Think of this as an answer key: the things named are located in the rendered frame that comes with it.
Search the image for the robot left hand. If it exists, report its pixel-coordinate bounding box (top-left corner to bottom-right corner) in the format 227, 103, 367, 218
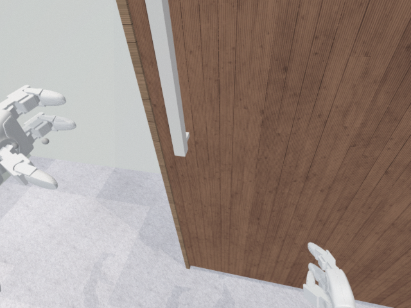
0, 85, 76, 189

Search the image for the wardrobe door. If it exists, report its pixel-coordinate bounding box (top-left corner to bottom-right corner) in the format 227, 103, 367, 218
128, 0, 411, 308

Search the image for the robot right hand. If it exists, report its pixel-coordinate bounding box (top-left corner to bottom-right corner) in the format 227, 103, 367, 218
303, 243, 356, 308

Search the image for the handle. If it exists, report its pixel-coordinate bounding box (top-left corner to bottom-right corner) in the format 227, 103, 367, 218
145, 0, 189, 157

